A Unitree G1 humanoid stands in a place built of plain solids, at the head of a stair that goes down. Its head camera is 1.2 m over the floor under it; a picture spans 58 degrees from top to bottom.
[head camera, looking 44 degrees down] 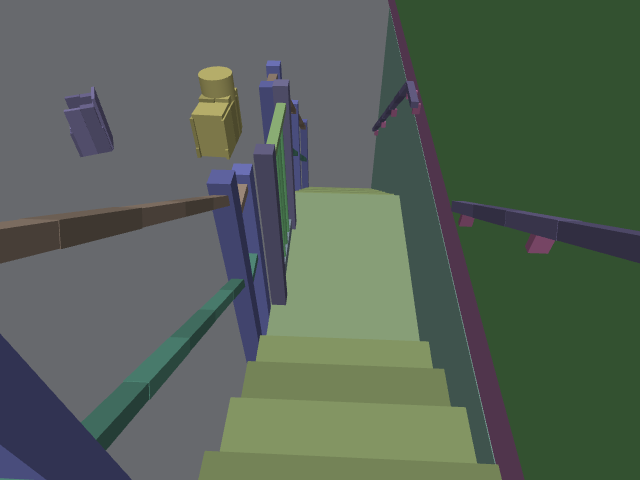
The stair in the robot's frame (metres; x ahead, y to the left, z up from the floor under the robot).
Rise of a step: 0.20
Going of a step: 0.27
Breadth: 0.90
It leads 3 degrees to the right of straight ahead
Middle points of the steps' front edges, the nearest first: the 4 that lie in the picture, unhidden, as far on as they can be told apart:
0.49 -0.09 -0.19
0.76 -0.10 -0.39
1.03 -0.12 -0.58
1.30 -0.13 -0.78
